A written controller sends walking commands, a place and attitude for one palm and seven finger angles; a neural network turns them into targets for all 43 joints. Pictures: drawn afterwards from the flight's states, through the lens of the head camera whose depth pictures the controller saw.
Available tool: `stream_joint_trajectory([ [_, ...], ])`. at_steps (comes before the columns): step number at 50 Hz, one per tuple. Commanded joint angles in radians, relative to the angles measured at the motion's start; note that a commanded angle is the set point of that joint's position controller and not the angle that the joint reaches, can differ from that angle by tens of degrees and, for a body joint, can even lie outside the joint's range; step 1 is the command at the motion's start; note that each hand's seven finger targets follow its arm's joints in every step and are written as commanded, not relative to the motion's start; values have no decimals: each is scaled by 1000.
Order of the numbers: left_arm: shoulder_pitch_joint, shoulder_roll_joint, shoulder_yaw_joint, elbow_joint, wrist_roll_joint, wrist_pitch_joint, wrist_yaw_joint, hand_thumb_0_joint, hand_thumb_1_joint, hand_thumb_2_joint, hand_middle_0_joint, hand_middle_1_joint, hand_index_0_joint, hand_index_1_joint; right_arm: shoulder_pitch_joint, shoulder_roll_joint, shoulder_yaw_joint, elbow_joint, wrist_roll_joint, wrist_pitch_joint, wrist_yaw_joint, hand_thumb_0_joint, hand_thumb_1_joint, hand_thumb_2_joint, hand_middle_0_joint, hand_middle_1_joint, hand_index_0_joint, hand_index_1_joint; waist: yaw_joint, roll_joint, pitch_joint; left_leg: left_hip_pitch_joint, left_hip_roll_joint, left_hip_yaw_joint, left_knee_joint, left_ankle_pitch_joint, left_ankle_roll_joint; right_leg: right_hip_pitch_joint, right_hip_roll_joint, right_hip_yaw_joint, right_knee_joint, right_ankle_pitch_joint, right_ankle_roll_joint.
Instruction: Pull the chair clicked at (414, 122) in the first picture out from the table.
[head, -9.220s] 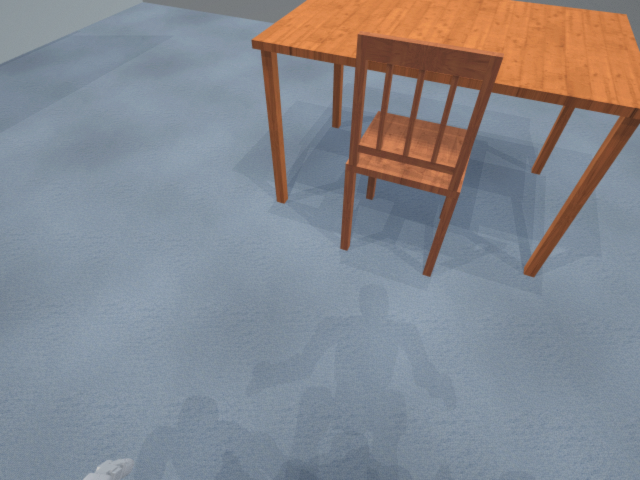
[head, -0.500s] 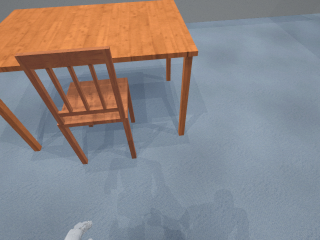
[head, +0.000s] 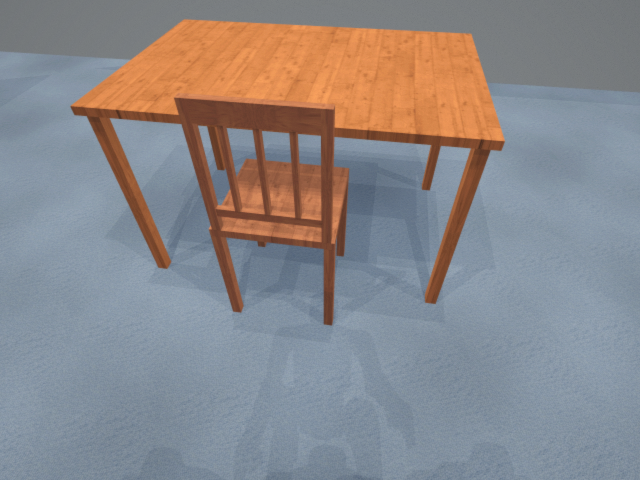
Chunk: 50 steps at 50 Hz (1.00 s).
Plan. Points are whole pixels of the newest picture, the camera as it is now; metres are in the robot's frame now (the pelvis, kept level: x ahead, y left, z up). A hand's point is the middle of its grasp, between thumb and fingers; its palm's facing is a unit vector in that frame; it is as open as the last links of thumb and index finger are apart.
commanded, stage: take the last steps up to it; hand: left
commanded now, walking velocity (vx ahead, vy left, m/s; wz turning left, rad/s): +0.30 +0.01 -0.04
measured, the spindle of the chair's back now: (263, 173) +0.83 +0.26 -0.12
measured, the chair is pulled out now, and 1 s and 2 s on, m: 0.00 0.00 0.00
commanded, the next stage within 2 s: come to a stop and stand still in 0.98 s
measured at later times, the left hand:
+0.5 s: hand (193, 431) +0.22 +0.24 -0.18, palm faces -0.03 -0.99 -0.16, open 7.4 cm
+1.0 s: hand (237, 365) +0.34 +0.20 -0.18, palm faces -0.01 -0.98 -0.21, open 7.2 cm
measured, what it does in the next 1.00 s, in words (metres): walks ahead: left foot, then right foot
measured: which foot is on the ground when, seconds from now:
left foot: up 0.00-0.08, down 0.10-0.70, up 0.72-1.00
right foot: down 0.00-0.10, up 0.12-0.66, down 0.68-1.00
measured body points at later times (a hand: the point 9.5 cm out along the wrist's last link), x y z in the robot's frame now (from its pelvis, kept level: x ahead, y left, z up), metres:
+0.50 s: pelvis +0.13 +0.07 -0.01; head +0.13 +0.08 +0.44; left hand +0.22 +0.29 -0.16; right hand +0.02 -0.13 -0.16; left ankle +0.03 +0.13 -0.75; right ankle +0.23 -0.07 -0.68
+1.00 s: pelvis +0.30 +0.02 -0.01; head +0.31 +0.02 +0.44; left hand +0.34 +0.25 -0.16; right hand +0.33 -0.22 -0.16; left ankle +0.37 +0.15 -0.71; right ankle +0.30 -0.06 -0.75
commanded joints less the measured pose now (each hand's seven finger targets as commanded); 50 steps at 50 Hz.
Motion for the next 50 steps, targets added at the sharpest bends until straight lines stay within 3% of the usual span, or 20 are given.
stream_joint_trajectory([
  [1, -20, 165, 34, -26, -6, -12, 2, 0, 900, 900, -200, -300, -200, -300, -21, 7, 12, -66, 10, -52, -4, 0, -900, -900, 200, 300, 200, 300, -46, -205, 122, 112, -31, 57, -226, -1, 28, -155, -207, 223, -153, -279, -119],
  [3, -31, 125, 26, -16, -15, -4, -3, 0, 900, 900, -200, -300, -200, -300, 105, -29, 9, -11, 15, -74, -23, 0, -900, -900, 200, 300, 200, 300, -103, -55, 58, 395, -29, 64, -385, 45, 26, -291, -124, 135, 26, -259, -67],
  [4, -27, 68, 15, -29, -19, 0, -7, 0, 900, 900, -200, -300, -200, -300, 208, -114, -14, 16, 11, -81, -34, 0, -900, -900, 200, 300, 200, 300, -152, 212, 15, 533, 161, -188, -458, -116, 67, -454, -32, 57, 276, -293, -21],
  [5, -71, 44, 6, -66, -17, 1, -7, 0, 900, 900, -200, -300, -200, -300, 294, -186, -28, 26, 8, -78, -41, 0, -900, -900, 200, 300, 200, 300, -179, 333, 33, 509, 340, -427, -599, -240, 149, -571, 25, -11, 530, -371, 8],
  [6, -132, 65, 12, -85, -11, 5, -6, 0, 900, 900, -200, -300, -200, -300, 280, -189, -26, 24, 5, -70, -48, 0, -900, -900, 200, 300, 200, 300, -175, 206, 112, 403, 381, -448, -638, -294, 189, -604, -14, 63, 650, -341, -7],
  [9, -124, 66, 19, -36, -5, 15, -22, 0, 900, 900, -200, -300, -200, -300, 139, -47, 16, 7, 12, -88, -58, 0, -900, -900, 200, 300, 200, 300, -100, 95, 225, 210, 261, -270, -658, -115, 153, -552, -68, 107, 780, -123, -6],
  [11, -76, 30, 22, -20, -3, 18, -25, 0, 900, 900, -200, -300, -200, -300, 147, -7, 16, 6, 12, -109, -59, 0, -900, -900, 200, 300, 200, 300, -69, 49, 207, 220, 211, -152, -643, 136, 138, -534, -58, 98, 799, -33, 13],
  [16, -134, 36, 28, -48, -10, 34, -25, 0, 900, 900, -200, -300, -200, -300, 202, -4, 30, 34, 20, -129, -69, 0, -900, -900, 200, 300, 200, 300, -55, 102, 174, 297, 185, -51, -587, 546, 130, -584, -38, 96, 810, 41, 29],
  [26, -480, 35, 14, -172, -21, 26, -38, 0, 900, 900, -200, -300, -200, -300, 372, -3, 33, 119, -2, -122, -82, 0, -900, -900, 200, 300, 200, 300, -135, 68, 231, 446, 224, -49, -531, 758, 167, -618, -18, 32, 503, 25, -16],
  [28, -491, 32, 11, -175, -23, 21, -38, 0, 900, 900, -200, -300, -200, -300, 375, -18, 33, 130, -3, -116, -81, 0, -900, -900, 200, 300, 200, 300, -129, 76, 222, 429, 213, -9, -485, 889, 160, -512, 16, -4, 410, -8, -39],
  [31, -314, 62, 22, -133, -21, 5, -30, 0, 900, 900, -200, -300, -200, -300, 338, -53, 25, 130, 5, -112, -82, 0, -900, -900, 200, 300, 200, 300, -49, 86, 97, 420, 205, 21, -292, 1120, 147, -244, 83, -36, 298, -25, -82],
  [32, -203, 84, 31, -97, -16, -6, -27, 0, 900, 900, -200, -300, -200, -300, 325, -56, 23, 129, 11, -111, -79, 0, -900, -900, 200, 300, 200, 300, 0, 74, 30, 362, 170, 42, -147, 1064, 121, -66, 96, -42, 215, 48, -90],
  [33, -71, 139, 46, -56, -11, -20, -21, 0, 900, 900, -200, -300, -200, -300, 314, -42, 23, 118, 21, -112, -68, 0, -900, -900, 200, 300, 200, 300, 58, 24, -50, 176, 131, 61, 68, 847, 95, 183, 2, 61, 192, 138, -135],
  [34, 37, 229, 70, -37, -13, -29, -8, 0, 900, 900, -200, -300, -200, -300, 341, 17, 27, 89, 36, -115, -59, 0, -900, -900, 200, 300, 200, 300, 72, -186, -171, -88, -33, 95, 405, 69, 56, 399, -287, 465, 118, 332, -266],
  [35, 38, 265, 71, -32, -34, -22, -5, 0, 900, 900, -200, -300, -200, -300, 305, 12, 24, 68, 38, -110, -61, 0, -900, -900, 200, 300, 200, 300, 46, -135, -179, -154, -68, 1, 634, -249, 71, 337, -399, 622, 8, 356, -342],
  [36, -60, 234, 62, -57, -39, -12, 1, 0, 900, 900, -200, -300, -200, -300, 246, 28, 19, 54, 33, -104, -59, 0, -900, -900, 200, 300, 200, 300, 18, -36, -10, -210, -9, -50, 658, -184, 86, 177, -374, 522, -49, 204, -326],
  [38, -220, 150, 38, -91, -36, -20, 0, 0, 900, 900, -200, -300, -200, -300, 223, 52, 18, 60, 15, -78, -47, 0, -900, -900, 200, 300, 200, 300, -63, -31, 108, -160, 53, -65, 605, -38, 74, -152, -290, 412, -140, -81, -239],
  [40, -287, 91, 22, -103, -27, -27, 8, 0, 900, 900, -200, -300, -200, -300, 265, 77, 19, 69, 3, -55, -43, 0, -900, -900, 200, 300, 200, 300, -120, -41, 133, -92, 74, -57, 493, 6, 58, -282, -225, 252, -180, -47, -193],
  [42, -276, 73, 22, -96, -19, -34, 8, 0, 900, 900, -200, -300, -200, -300, 281, 88, 20, 65, -1, -45, -42, 0, -900, -900, 200, 300, 200, 300, -144, -84, 107, -55, 72, -30, 369, 15, 40, -304, -188, 173, -173, 33, -185],
  [50, -163, 120, 30, -43, -15, -30, -6, 0, 900, 900, -200, -300, -200, -300, 59, 69, 22, -10, 3, -75, -27, 0, -900, -900, 200, 300, 200, 300, -70, -115, 91, -25, 28, 39, -56, 56, 19, -137, -181, 190, -101, 106, -191],
])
